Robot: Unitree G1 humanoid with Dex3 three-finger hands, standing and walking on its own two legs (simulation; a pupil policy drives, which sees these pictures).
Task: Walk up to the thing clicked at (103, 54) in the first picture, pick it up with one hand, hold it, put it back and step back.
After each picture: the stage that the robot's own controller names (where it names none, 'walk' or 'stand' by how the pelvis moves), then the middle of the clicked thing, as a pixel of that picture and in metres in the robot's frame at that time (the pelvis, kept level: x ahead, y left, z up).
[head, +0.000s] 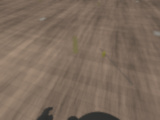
stand; (103, 54) +1.40 -0.26 -0.72
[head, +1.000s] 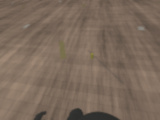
walk; (92, 55) +1.30 +0.09 -0.70
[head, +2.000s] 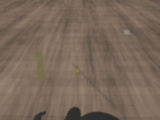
walk; (77, 72) +0.80 +0.26 -0.70
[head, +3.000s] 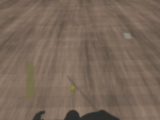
walk; (73, 89) +0.49 +0.23 -0.70
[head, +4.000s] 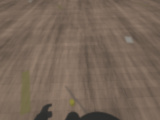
stand; (72, 102) +0.32 +0.22 -0.71
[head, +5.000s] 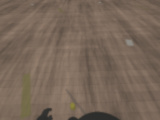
stand; (72, 106) +0.29 +0.21 -0.72
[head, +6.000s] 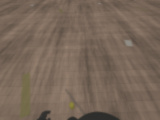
stand; (71, 105) +0.31 +0.22 -0.73
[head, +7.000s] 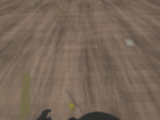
stand; (71, 106) +0.29 +0.22 -0.73
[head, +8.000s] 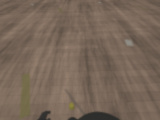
stand; (71, 106) +0.29 +0.22 -0.73
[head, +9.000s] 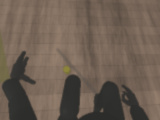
go down; (66, 70) +0.37 +0.23 -0.39
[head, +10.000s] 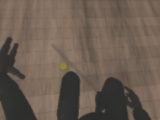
go down; (64, 67) +0.37 +0.25 -0.31
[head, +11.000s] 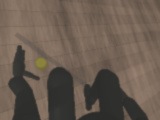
close in; (41, 64) +0.35 +0.28 -0.22
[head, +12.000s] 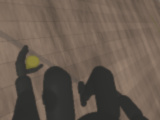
close; (32, 63) +0.36 +0.28 -0.21
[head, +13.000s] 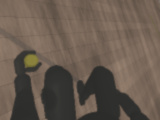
lift; (31, 62) +0.35 +0.28 -0.22
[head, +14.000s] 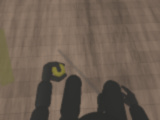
lift; (59, 72) +0.30 +0.23 -0.04
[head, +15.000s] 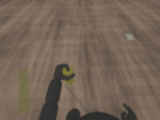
hold; (68, 75) +0.33 +0.17 +0.02
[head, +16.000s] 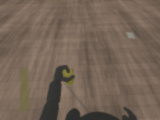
hold; (68, 76) +0.32 +0.17 +0.00
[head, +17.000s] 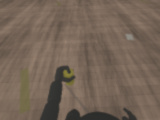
hold; (69, 77) +0.32 +0.17 +0.00
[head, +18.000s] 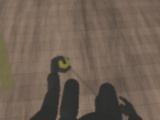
crouch; (64, 66) +0.38 +0.20 -0.09
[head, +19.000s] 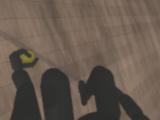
lower; (29, 59) +0.38 +0.29 -0.22
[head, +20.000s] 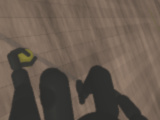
lower; (26, 58) +0.38 +0.29 -0.22
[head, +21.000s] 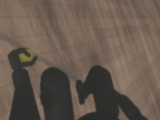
lower; (27, 58) +0.38 +0.29 -0.22
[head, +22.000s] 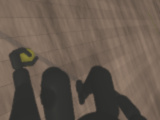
lower; (28, 58) +0.38 +0.29 -0.22
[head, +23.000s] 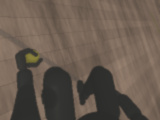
loosen; (32, 59) +0.37 +0.28 -0.22
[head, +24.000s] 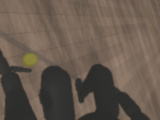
withdraw; (29, 60) +0.37 +0.26 -0.22
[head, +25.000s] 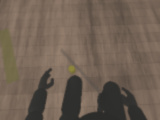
walk; (72, 69) +0.39 +0.21 -0.40
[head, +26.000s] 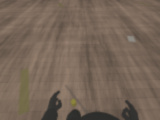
stand; (73, 102) +0.32 +0.18 -0.66
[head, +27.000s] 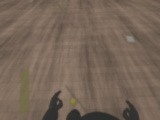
stand; (73, 102) +0.33 +0.19 -0.67
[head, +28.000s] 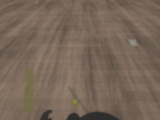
stand; (75, 102) +0.34 +0.18 -0.71
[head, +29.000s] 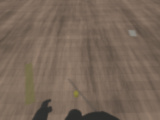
walk; (76, 94) +0.37 +0.16 -0.70
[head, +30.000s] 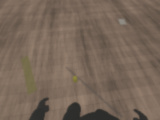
walk; (75, 79) +0.54 +0.20 -0.70
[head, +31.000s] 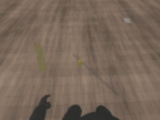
walk; (79, 62) +0.87 +0.20 -0.69
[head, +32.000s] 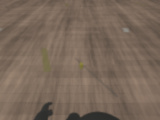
stand; (81, 65) +0.98 +0.19 -0.71
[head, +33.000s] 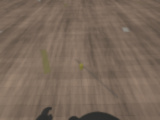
stand; (81, 66) +0.97 +0.20 -0.72
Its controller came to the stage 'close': yes
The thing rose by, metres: 0.70
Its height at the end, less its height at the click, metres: +0.00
